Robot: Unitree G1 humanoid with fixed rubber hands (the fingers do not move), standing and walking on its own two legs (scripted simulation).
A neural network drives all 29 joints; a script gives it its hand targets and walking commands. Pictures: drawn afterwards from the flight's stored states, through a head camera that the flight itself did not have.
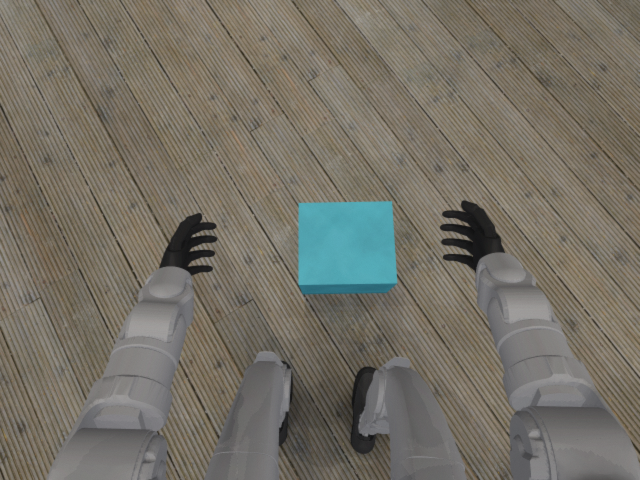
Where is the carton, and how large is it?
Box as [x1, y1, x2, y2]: [299, 201, 396, 293]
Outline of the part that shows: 391,201 299,203 299,286 302,293 386,292 396,283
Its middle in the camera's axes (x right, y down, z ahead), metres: +0.06 +0.02 +1.03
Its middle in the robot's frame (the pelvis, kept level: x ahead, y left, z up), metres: +0.50 -0.03 -0.60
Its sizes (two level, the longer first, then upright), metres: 0.232 0.205 0.175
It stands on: the floor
